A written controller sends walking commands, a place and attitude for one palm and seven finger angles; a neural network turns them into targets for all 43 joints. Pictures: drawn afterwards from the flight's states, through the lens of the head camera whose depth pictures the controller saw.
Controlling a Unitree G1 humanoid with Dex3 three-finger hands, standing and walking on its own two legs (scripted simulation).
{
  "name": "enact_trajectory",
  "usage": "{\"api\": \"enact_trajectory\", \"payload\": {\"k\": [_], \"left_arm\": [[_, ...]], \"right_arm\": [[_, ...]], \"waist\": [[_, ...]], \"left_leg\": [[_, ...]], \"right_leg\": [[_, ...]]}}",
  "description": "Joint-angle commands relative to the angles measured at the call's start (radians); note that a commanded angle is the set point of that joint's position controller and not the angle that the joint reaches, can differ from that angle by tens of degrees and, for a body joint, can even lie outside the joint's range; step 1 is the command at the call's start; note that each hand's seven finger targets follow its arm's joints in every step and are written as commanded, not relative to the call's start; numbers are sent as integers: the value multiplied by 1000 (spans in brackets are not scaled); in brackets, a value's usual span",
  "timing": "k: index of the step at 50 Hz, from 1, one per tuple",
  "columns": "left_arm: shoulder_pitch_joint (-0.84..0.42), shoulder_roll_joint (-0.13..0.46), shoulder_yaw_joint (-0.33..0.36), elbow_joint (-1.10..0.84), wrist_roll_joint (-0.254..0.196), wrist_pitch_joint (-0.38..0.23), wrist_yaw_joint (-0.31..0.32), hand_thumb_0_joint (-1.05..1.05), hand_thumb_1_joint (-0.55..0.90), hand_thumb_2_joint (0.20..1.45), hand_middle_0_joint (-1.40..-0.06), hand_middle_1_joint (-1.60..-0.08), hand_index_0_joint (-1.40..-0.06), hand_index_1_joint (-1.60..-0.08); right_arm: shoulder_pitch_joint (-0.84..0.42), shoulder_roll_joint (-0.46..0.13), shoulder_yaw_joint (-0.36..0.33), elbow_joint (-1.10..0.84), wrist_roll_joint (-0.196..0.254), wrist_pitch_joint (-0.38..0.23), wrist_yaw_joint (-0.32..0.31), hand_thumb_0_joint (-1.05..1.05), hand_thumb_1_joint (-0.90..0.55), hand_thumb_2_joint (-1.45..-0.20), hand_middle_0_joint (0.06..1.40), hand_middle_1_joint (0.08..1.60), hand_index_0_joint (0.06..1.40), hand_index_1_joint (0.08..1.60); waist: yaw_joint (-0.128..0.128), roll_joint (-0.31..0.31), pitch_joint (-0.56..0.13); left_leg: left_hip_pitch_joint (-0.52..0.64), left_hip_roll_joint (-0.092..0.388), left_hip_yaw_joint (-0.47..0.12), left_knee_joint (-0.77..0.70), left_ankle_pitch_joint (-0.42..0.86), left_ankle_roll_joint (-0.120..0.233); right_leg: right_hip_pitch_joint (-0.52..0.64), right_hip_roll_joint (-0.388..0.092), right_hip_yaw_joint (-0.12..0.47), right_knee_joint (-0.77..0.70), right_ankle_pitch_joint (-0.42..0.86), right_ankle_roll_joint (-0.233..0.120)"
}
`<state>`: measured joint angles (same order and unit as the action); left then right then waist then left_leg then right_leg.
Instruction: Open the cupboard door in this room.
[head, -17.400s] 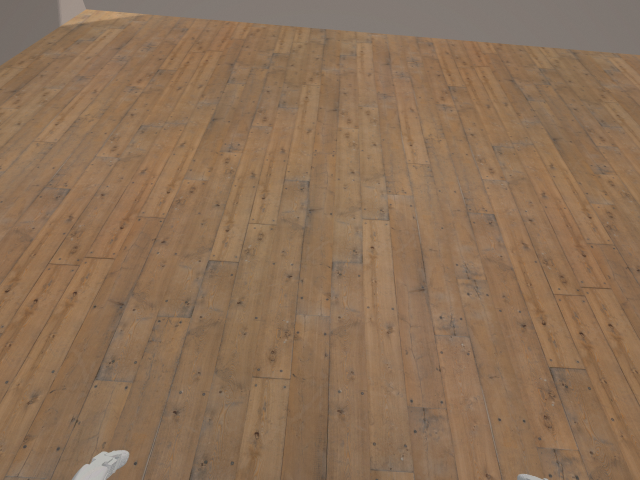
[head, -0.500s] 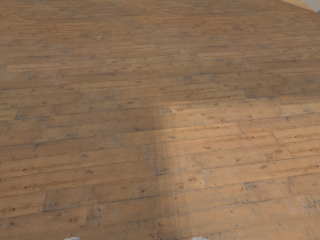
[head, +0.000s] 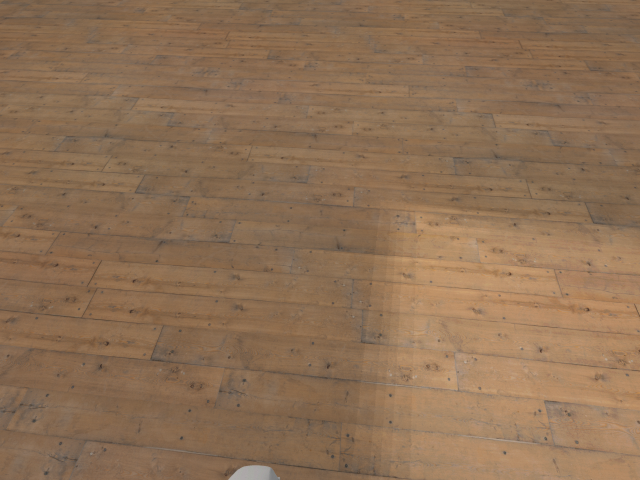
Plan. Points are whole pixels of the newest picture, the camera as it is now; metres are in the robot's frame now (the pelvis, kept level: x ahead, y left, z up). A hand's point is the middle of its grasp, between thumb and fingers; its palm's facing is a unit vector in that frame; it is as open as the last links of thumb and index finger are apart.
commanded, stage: turn or walk to find it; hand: left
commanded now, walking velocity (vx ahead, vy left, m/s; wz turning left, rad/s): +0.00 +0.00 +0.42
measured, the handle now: out of the picture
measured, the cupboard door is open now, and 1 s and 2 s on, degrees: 0 0 0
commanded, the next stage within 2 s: none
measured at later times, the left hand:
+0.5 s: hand out of the picture +0.03 +0.27 -0.16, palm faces +0.20 -0.95 -0.24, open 7.4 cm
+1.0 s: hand out of the picture -0.07 +0.18 -0.15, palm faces +0.43 -0.87 -0.26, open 7.4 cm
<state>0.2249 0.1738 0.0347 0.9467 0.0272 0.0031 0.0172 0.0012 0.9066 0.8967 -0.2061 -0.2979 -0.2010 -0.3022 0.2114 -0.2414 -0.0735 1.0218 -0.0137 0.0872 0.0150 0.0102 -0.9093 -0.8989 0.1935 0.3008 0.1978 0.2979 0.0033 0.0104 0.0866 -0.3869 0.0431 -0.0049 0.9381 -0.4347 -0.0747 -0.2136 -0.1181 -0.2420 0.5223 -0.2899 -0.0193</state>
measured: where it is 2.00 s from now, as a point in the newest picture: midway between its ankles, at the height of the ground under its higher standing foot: outside the picture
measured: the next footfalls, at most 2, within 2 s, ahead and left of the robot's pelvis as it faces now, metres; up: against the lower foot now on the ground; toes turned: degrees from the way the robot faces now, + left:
left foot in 0.12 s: +0.02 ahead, +0.14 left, +0.00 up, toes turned +7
right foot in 0.68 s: +0.03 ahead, -0.09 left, +0.00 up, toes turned +12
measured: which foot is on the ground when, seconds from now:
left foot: up 0.00-0.10, down 0.12-0.68, up 0.70-1.00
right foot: down 0.00-0.12, up 0.14-0.66, down 0.68-1.00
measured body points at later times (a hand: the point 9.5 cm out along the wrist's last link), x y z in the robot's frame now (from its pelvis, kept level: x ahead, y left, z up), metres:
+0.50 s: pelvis -0.03 +0.05 +0.00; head +0.00 +0.07 +0.45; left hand +0.02 +0.32 -0.14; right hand +0.08 -0.18 -0.14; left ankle -0.02 +0.13 -0.74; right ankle -0.02 -0.11 -0.67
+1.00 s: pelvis -0.05 -0.02 +0.00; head -0.01 -0.03 +0.45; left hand -0.09 +0.23 -0.13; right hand +0.08 -0.25 -0.16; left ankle -0.15 +0.13 -0.66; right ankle -0.01 -0.10 -0.74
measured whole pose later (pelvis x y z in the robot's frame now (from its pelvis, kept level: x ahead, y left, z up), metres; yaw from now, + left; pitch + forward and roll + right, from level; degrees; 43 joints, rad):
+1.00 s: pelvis -0.05 -0.02 +0.00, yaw +25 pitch -1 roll +2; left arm 0.22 0.16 0.03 0.95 0.02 0.00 0.02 0.00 0.90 0.90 -0.21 -0.30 -0.20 -0.30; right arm 0.24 -0.25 -0.09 1.02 -0.02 0.09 0.02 0.01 -0.91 -0.90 0.19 0.30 0.20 0.30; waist -0.01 0.03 0.07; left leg -0.44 0.03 -0.05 1.08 -0.38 -0.08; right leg -0.21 -0.09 -0.20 0.50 -0.27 -0.04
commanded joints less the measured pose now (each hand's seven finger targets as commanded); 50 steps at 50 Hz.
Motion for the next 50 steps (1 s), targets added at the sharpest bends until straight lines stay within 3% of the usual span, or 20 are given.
{"api": "enact_trajectory", "payload": {"k": [1, 3, 4, 5, 6, 7, 9, 10, 14, 25, 29, 31, 32, 33, 34, 35, 37, 40, 46, 50], "left_arm": [[69, 239, 67, -24, 5, -8, 14, 0, 900, 900, -200, -300, -200, -300], [41, 242, 68, -18, -1, -3, 11, 0, 900, 900, -200, -300, -200, -300], [26, 233, 67, -20, -10, 2, 11, 0, 900, 900, -200, -300, -200, -300], [38, 187, 61, -36, -17, 10, 8, 0, 900, 900, -200, -300, -200, -300], [10, 119, 38, -71, -18, 18, 4, 0, 900, 900, -200, -300, -200, -300], [-30, 141, 36, -79, -12, 30, 9, 0, 900, 900, -200, -300, -200, -300], [-72, 148, 45, -52, -11, 42, 6, 0, 900, 900, -200, -300, -200, -300], [-66, 156, 48, -44, -9, 39, -3, 0, 900, 900, -200, -300, -200, -300], [-13, 152, 46, -15, -9, 31, -8, 0, 900, 900, -200, -300, -200, -300], [-136, 129, 35, -81, -15, 28, 2, 0, 900, 900, -200, -300, -200, -300], [-77, 120, 33, -75, -23, 20, 5, 0, 900, 900, -200, -300, -200, -300], [-22, 129, 36, -60, -24, 11, 8, 0, 900, 900, -200, -300, -200, -300], [10, 149, 41, -55, -22, 3, 10, 0, 900, 900, -200, -300, -200, -300], [34, 212, 54, -51, -10, -6, 17, 0, 900, 900, -200, -300, -200, -300], [37, 278, 68, -63, -1, -7, 20, 0, 900, 900, -200, -300, -200, -300], [17, 271, 63, -80, -10, 1, 22, 0, 900, 900, -200, -300, -200, -300], [-98, 209, 59, -103, -13, -3, 24, 0, 900, 900, -200, -300, -200, -300], [-114, 154, 40, -101, -15, -14, 18, 0, 900, 900, -200, -300, -200, -300], [17, 170, 47, -58, -8, -21, 17, 0, 900, 900, -200, -300, -200, -300], [59, 200, 58, -36, 2, -17, 17, 0, 900, 900, -200, -300, -200, -300]], "right_arm": [[-67, -33, 5, -102, 7, -52, -7, 0, -900, -900, 200, 300, 200, 300], [-20, -44, 5, -93, 5, -61, -9, 0, -900, -900, 200, 300, 200, 300], [21, -65, 1, -82, 4, -69, -7, 0, -900, -900, 200, 300, 200, 300], [56, -139, -15, -82, -1, -81, -8, 0, -900, -900, 200, 300, 200, 300], [90, -230, -37, -81, -4, -79, -17, 0, -900, -900, 200, 300, 200, 300], [107, -242, -36, -70, -5, -67, -20, 0, -900, -900, 200, 300, 200, 300], [14, -182, -23, -86, -10, -70, -37, 0, -900, -900, 200, 300, 200, 300], [-27, -165, -14, -101, -8, -71, -38, 0, -900, -900, 200, 300, 200, 300], [-19, -150, -9, -108, -1, -87, -39, 0, -900, -900, 200, 300, 200, 300], [56, -146, -26, -99, -12, -77, -34, 0, -900, -900, 200, 300, 200, 300], [18, -153, -32, -113, -14, -69, -30, 0, -900, -900, 200, 300, 200, 300], [7, -140, -33, -116, -9, -67, -27, 0, -900, -900, 200, 300, 200, 300], [8, -121, -30, -117, -2, -67, -25, 0, -900, -900, 200, 300, 200, 300], [22, -69, -23, -124, 6, -68, -19, 0, -900, -900, 200, 300, 200, 300], [2, -39, -19, -152, 4, -68, -19, 0, -900, -900, 200, 300, 200, 300], [-14, -90, -35, -152, -6, -55, -19, 0, -900, -900, 200, 300, 200, 300], [24, -83, -40, -105, -13, -31, -12, 0, -900, -900, 200, 300, 200, 300], [87, -57, -35, -67, -12, -25, 0, 0, -900, -900, 200, 300, 200, 300], [7, -58, -26, -80, -10, -25, -3, 0, -900, -900, 200, 300, 200, 300], [-55, -47, -11, -95, -3, -33, -5, 0, -900, -900, 200, 300, 200, 300]], "waist": [[46, -207, -119], [12, -197, -143], [-20, -137, -160], [-36, 73, -193], [-57, 333, -153], [-72, 238, -157], [-46, 249, -72], [-30, 202, -53], [-8, 109, -115], [-50, 134, -110], [-21, 143, -142], [8, 120, -159], [24, 69, -171], [34, -106, -186], [49, -308, -141], [45, -202, -103], [-12, -159, -40], [-44, -126, -33], [13, -171, -49], [37, -181, -67]], "left_leg": [[1, -11, 72, -213, -31, 18], [109, -24, 95, -381, 103, 27], [224, -10, 80, -519, 247, 38], [370, 127, -108, -608, 408, 84], [413, 337, -360, -618, 765, 189], [349, 379, -320, -599, 762, 257], [254, 280, -274, -632, 607, 244], [233, 246, -238, -627, 580, 227], [332, 181, -174, -608, 695, 205], [296, 190, -341, -600, 602, 259], [210, 157, -363, -564, 585, 244], [125, 117, -355, -520, 523, 208], [46, 73, -329, -479, 425, 167], [-118, -13, -231, -350, 210, 106], [-233, -131, -68, -124, -104, 49], [-177, -92, -92, 54, -135, 52], [-167, -55, -103, 225, -35, 48], [-167, -38, -65, 295, 90, 26], [-179, -7, -40, 201, 70, -6], [-116, 5, 2, 9, -23, -5]], "right_leg": [[156, -260, 196, -99, 502, -127], [125, -237, 150, -29, 471, -79], [53, -214, 107, 49, 392, -33], [-108, -124, 62, 225, 160, 29], [-338, -6, 68, 401, -339, 94], [-306, -11, 154, 503, -365, 80], [-334, -17, 207, 574, -249, 82], [-337, -14, 214, 594, -186, 83], [-345, 11, 216, 614, -85, 106], [-280, 46, 236, 382, -165, 106], [-118, 85, 216, 170, -126, 85], [27, 91, 203, -8, 14, 79], [139, 62, 222, -139, 96, 71], [279, -110, 381, -219, 55, 22], [241, -334, 603, -260, 118, -95], [69, -381, 566, -274, 129, -154], [-34, -268, 463, -292, 7, -127], [-18, -172, 285, -248, 136, -72], [93, -206, 264, -227, 242, -95], [136, -243, 245, -187, 360, -124]]}}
